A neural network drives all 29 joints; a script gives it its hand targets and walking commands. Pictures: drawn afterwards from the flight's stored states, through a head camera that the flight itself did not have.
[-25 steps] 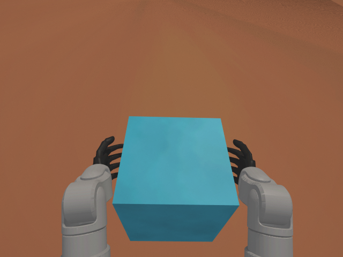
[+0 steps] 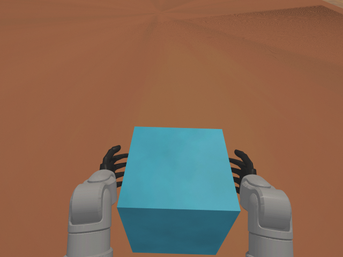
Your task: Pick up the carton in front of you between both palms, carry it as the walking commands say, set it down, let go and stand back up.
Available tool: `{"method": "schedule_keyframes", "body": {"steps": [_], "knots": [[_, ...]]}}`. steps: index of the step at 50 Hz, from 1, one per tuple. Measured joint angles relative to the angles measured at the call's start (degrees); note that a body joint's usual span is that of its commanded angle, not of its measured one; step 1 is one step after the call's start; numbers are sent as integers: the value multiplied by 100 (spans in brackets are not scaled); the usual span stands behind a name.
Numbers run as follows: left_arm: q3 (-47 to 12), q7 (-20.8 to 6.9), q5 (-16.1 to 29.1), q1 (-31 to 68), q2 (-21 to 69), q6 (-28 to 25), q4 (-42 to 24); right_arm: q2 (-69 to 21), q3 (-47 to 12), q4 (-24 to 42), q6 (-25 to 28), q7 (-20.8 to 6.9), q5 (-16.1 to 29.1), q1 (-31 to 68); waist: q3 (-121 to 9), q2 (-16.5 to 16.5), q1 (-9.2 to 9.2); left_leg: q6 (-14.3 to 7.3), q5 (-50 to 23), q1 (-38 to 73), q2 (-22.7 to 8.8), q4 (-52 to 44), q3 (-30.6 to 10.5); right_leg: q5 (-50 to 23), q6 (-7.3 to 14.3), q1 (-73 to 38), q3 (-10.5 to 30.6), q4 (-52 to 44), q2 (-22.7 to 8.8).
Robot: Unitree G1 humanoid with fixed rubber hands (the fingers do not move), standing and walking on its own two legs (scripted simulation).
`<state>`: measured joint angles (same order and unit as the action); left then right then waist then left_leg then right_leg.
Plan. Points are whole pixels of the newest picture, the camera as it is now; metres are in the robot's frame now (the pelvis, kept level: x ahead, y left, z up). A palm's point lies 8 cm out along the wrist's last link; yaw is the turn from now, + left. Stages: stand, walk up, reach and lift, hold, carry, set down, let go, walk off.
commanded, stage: carry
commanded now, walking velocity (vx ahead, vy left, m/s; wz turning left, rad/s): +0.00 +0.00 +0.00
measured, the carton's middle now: (176, 192) +0.28 +0.00 +0.01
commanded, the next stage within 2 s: hold in 1.40 s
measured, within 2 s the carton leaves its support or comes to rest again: neither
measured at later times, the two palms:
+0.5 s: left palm (110, 192) +0.25 +0.15 +0.05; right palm (241, 193) +0.25 -0.15 +0.04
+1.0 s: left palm (106, 198) +0.24 +0.15 +0.04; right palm (240, 199) +0.24 -0.14 +0.04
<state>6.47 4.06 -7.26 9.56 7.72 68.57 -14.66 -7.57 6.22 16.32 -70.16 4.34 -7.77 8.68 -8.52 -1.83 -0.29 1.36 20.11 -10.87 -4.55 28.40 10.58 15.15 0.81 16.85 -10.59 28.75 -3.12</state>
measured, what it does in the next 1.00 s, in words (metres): stands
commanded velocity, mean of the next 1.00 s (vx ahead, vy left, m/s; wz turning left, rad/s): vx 0.00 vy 0.00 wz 0.00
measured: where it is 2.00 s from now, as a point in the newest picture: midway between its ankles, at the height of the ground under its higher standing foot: outside the picture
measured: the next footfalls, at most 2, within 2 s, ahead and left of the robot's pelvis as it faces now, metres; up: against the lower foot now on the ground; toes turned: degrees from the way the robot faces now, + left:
none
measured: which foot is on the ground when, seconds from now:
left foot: down 0.00-1.00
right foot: down 0.00-1.00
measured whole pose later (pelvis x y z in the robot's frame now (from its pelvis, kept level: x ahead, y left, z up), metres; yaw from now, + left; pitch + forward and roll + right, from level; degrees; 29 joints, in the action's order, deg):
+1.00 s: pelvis -0.04 +0.00 +0.00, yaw +0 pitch +2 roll +0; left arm 9.7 0.9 -13.5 11.2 8.0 41.8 9.1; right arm -7.9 8.8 -8.8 -42.6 1.1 -13.4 10.9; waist -6.2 -0.3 -0.1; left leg -0.1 17.6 -13.0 -3.7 28.9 10.4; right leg 12.0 1.2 18.6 -10.7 28.8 -4.0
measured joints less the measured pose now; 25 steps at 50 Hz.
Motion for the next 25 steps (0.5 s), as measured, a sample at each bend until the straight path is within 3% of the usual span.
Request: {"method": "schedule_keyframes", "body": {"steps": [15, 25], "knots": [[-110, -96, -122, -392, -38, -889, 415, 26, -168, -551, 953, -104, -100, -330, 121, 134, 49, 4, 205, -6, -26, 181, -37, 262, 29, 68, -22, 336, -18], [-23, -249, -409, -301, -32, -1771, 1424, 22, -73, -1544, 1838, -249, -365, -253, 106, 130, 26, -37, 39, 53, 12, 76, -34, 66, 35, -19, -25, 178, -34]]}}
